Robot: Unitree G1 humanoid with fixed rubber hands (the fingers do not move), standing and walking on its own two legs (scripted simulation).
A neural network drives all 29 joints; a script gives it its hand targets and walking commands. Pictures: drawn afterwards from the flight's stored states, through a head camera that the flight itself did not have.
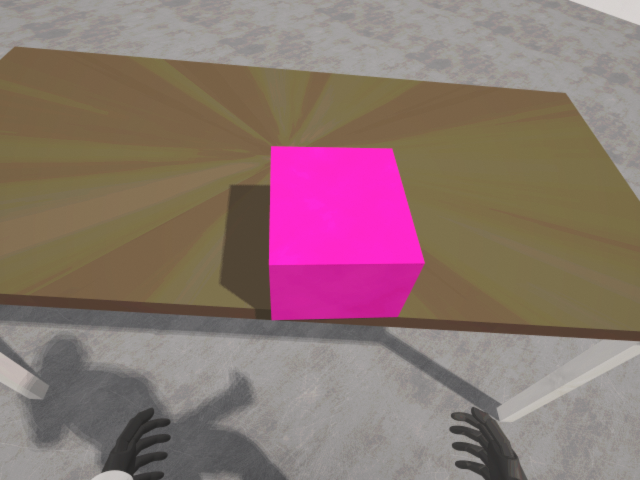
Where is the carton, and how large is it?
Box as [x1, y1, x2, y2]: [269, 146, 424, 319]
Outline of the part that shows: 271,146 269,229 269,278 271,319 397,316 424,262 392,150 389,148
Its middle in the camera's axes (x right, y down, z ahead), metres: +0.02 -0.01 +0.62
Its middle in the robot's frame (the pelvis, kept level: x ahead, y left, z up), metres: +0.47 +0.00 +0.00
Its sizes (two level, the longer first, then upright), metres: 0.232 0.200 0.150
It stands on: a table, 0.70 m high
